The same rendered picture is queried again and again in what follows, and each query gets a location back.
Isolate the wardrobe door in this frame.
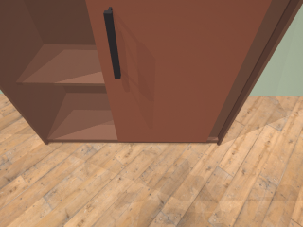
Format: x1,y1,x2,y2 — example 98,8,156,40
209,0,290,137
85,0,272,142

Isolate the handle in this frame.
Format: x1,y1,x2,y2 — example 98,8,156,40
103,7,121,79

